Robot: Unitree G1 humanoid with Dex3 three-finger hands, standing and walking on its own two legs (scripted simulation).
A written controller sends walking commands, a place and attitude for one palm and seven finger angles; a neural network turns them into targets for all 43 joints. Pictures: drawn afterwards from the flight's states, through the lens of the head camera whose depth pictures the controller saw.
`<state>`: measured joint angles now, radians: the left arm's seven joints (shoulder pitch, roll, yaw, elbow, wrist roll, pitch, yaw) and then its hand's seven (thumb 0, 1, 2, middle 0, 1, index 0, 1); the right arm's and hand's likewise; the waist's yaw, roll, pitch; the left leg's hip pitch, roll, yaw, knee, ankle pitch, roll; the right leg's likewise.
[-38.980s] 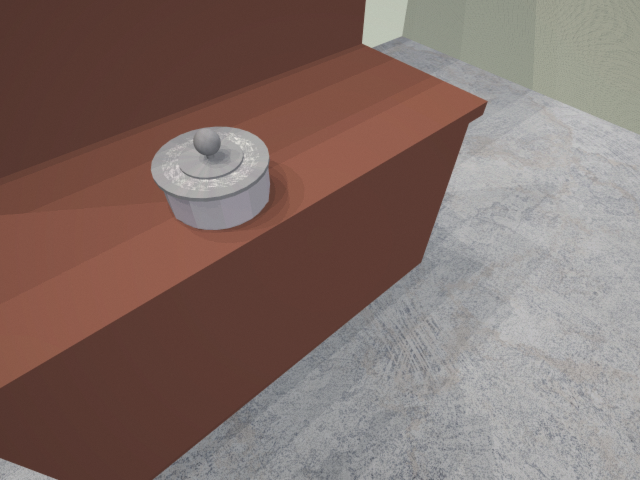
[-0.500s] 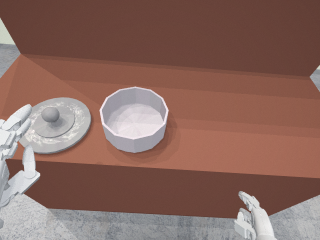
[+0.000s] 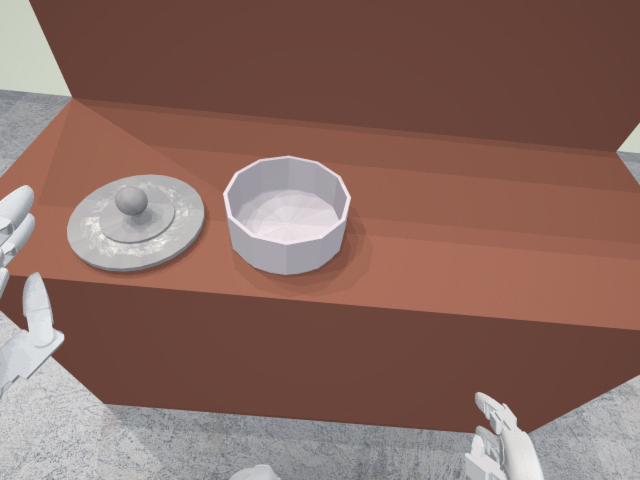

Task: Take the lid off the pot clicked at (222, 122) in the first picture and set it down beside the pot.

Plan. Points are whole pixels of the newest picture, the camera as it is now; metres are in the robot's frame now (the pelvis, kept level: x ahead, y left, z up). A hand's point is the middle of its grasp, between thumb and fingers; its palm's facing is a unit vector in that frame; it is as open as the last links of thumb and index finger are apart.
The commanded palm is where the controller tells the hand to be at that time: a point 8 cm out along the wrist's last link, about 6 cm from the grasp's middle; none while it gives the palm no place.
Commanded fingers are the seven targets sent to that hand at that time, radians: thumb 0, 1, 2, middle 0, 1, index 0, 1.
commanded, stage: step back with the hand held close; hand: left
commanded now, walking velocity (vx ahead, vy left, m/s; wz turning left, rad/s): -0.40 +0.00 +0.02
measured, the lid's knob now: (131, 200) +0.49 +0.33 +0.02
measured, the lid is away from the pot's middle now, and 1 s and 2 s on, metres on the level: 0.24 0.24 0.24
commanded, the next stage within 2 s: stop stepping back and stand still in 0.92 s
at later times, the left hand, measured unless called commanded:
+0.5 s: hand (42, 402) +0.14 +0.22 +0.19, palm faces +0.35 -0.85 -0.38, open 7.4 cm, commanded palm +0.07 +0.27 +0.20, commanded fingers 0.00 0.90 0.90 -0.20 -0.30 -0.20 -0.30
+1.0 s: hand out of the picture +0.07 +0.22 +0.18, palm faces +0.31 -0.88 -0.36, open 7.4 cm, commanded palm none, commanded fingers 0.00 0.90 0.90 -0.20 -0.30 -0.20 -0.30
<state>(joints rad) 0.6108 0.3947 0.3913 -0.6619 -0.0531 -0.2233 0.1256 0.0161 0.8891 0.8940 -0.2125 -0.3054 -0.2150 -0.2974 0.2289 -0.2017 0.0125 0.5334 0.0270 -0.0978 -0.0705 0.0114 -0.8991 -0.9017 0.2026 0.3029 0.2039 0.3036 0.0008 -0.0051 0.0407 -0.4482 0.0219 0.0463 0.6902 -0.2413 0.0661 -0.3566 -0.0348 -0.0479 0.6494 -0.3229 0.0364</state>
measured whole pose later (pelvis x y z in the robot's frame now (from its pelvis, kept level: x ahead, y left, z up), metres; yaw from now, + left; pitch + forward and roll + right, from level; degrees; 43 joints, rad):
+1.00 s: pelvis -0.15 -0.01 +0.00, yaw -1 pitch +0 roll +1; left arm 0.53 0.43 0.42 -0.65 -0.07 -0.28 0.13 0.01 0.89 0.89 -0.21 -0.31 -0.22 -0.30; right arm 0.18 -0.17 -0.02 0.58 0.03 -0.07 -0.05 0.01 -0.90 -0.90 0.20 0.30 0.20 0.30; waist -0.04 -0.15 0.04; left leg -0.30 -0.01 0.06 0.66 -0.36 0.02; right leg -0.41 -0.08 0.02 0.78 -0.36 0.03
